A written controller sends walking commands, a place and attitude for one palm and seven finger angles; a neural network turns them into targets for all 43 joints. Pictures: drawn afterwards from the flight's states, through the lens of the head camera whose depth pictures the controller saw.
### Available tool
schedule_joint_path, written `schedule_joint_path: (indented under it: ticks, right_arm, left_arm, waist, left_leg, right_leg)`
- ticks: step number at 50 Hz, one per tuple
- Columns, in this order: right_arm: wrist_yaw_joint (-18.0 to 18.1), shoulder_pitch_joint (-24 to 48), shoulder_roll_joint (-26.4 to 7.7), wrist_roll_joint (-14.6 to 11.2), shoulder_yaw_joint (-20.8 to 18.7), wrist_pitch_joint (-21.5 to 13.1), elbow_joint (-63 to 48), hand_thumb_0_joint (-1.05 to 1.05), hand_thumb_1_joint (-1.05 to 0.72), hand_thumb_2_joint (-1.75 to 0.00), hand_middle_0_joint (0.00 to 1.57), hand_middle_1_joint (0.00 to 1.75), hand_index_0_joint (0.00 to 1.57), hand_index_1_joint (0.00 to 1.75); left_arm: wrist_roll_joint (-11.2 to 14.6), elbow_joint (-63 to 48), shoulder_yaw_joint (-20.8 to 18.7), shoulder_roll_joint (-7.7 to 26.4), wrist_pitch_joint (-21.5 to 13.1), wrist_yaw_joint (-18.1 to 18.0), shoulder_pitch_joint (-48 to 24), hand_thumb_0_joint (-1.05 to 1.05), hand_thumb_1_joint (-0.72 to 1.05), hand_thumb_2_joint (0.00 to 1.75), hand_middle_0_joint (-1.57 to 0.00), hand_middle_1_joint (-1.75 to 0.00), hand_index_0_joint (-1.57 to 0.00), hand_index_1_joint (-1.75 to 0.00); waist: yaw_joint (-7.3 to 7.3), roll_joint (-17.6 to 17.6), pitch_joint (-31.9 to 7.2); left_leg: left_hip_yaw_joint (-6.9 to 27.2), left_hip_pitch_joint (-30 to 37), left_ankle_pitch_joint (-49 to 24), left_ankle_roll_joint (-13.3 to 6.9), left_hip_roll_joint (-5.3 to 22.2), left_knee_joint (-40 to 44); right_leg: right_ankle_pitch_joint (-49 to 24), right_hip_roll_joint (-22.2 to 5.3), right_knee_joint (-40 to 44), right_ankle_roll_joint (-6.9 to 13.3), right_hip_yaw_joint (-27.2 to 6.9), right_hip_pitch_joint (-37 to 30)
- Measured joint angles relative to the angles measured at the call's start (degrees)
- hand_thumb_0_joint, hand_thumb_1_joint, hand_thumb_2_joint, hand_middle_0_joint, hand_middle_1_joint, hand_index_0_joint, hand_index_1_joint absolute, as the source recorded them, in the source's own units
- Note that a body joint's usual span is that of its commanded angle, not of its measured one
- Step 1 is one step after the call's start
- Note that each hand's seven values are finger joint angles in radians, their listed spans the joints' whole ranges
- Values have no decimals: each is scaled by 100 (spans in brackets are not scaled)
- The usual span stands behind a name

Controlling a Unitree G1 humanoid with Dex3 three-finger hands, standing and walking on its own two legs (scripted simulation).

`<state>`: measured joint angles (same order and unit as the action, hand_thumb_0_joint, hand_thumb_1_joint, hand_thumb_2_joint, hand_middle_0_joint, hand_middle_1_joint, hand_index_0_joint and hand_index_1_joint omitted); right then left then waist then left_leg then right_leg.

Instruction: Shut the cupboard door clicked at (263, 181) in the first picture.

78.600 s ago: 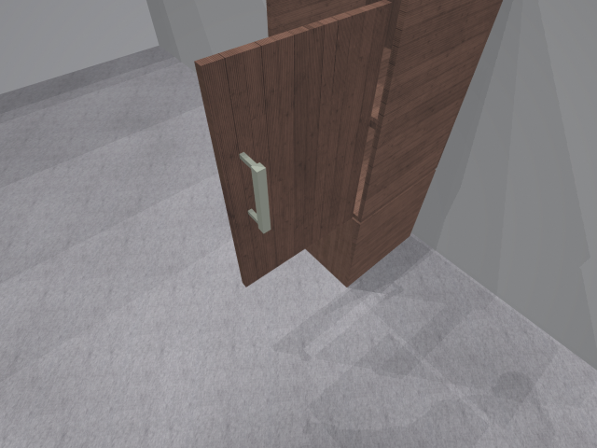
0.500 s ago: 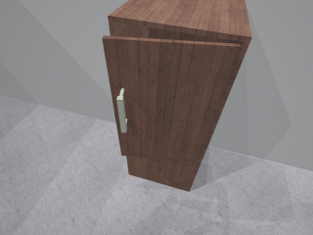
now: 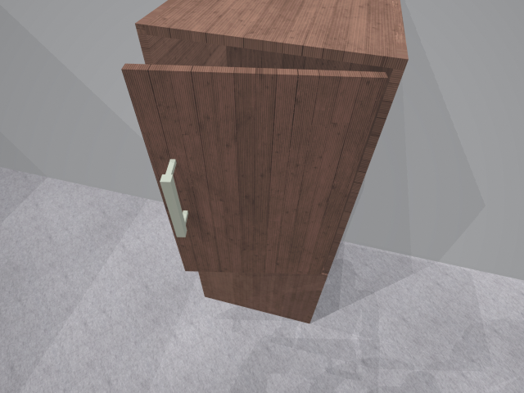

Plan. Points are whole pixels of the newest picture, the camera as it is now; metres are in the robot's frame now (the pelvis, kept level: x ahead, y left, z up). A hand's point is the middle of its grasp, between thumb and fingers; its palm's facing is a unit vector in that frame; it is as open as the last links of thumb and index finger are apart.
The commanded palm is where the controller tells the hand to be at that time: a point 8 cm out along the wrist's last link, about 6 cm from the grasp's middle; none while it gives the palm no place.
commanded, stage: come to a stop and stand still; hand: left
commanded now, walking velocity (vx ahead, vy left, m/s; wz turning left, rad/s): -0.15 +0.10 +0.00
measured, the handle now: (177, 200) +0.46 +0.19 +0.00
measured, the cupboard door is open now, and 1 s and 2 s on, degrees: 13 13 13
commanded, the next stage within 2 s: look again from close up in 0.74 s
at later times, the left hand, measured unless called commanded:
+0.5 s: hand out of the picture +0.00 +0.21 -0.17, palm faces +0.01 -0.98 -0.19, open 7.3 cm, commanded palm none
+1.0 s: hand out of the picture -0.09 +0.21 -0.17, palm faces +0.02 -0.98 -0.18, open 7.3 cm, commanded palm none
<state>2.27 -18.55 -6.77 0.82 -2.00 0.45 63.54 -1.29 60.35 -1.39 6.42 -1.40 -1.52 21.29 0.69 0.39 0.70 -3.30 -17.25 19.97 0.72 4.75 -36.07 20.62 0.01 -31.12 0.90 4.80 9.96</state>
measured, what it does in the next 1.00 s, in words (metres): shifts its weight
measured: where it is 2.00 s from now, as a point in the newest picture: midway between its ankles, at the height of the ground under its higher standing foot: outside the picture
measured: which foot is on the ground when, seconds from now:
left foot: down 0.00-1.00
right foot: down 0.00-1.00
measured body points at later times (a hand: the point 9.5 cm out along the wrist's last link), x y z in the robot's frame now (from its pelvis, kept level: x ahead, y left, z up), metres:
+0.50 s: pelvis -0.04 +0.03 +0.01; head -0.03 +0.04 +0.46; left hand +0.00 +0.26 -0.15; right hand +0.02 -0.20 -0.14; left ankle +0.01 +0.13 -0.73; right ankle -0.04 -0.11 -0.73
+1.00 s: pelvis -0.05 +0.05 +0.00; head -0.04 +0.04 +0.45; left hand -0.09 +0.26 -0.16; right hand -0.06 -0.17 -0.16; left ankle +0.01 +0.13 -0.73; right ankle -0.04 -0.10 -0.73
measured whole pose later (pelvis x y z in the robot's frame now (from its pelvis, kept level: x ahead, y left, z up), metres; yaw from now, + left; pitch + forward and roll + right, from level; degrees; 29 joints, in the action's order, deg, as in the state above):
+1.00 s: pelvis -0.05 +0.05 +0.00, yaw +1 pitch -1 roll -1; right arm 0.1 -19.1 -8.3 1.3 -0.8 0.9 59.6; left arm -1.5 62.3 0.5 7.4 -0.1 -2.0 22.4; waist 1.1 1.5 1.3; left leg -5.1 -19.9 12.0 -3.5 0.2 -32.3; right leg 16.9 -3.3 -31.8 -0.7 3.0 14.3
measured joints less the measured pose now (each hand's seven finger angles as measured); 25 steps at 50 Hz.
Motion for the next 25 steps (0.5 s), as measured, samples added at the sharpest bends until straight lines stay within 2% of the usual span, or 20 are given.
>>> schedule_joint_path:
  ticks: [3,7,14,25]
  right_arm:
    - [27,188,-8,-27,1,32,12,1,-92,-90,20,30,20,30]
    - [39,429,-84,-27,-53,54,-73,2,-94,-90,20,30,20,30]
    - [-16,800,-221,-9,-89,60,-375,1,-93,-90,20,30,19,30]
    - [-144,780,-229,22,-5,76,-409,0,-93,-90,20,30,20,30]
  left_arm:
    - [-10,11,47,22,6,-119,-198,1,93,90,-20,-30,-20,-30]
    - [16,-39,-1,140,113,-150,-370,2,94,90,-20,-30,-20,-30]
    - [12,-247,-47,298,240,-113,-631,1,93,90,-20,-30,-20,-30]
    - [-27,-232,32,336,256,-22,-668,0,92,90,-20,-30,-20,-30]
  waist:
    - [-14,-14,78]
    - [-45,-154,220]
    - [-54,-155,366]
    - [-71,-115,145]
  left_leg:
    - [-48,159,-373,7,-51,249]
    - [-155,307,-404,-7,-150,421]
    - [-270,259,-504,-130,-227,481]
    - [-300,258,-930,-275,-341,906]
  right_leg:
    - [-16,1,88,-6,17,-112]
    - [-73,-110,35,-69,-63,-122]
    - [-142,-196,63,-158,-159,-31]
    - [-597,-278,485,-273,-168,-31]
